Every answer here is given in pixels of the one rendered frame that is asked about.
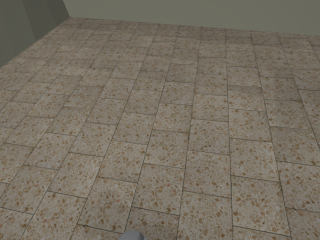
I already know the robot left thigh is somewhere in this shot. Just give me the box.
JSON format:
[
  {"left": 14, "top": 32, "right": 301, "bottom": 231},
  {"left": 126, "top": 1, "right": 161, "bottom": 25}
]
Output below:
[{"left": 118, "top": 230, "right": 148, "bottom": 240}]

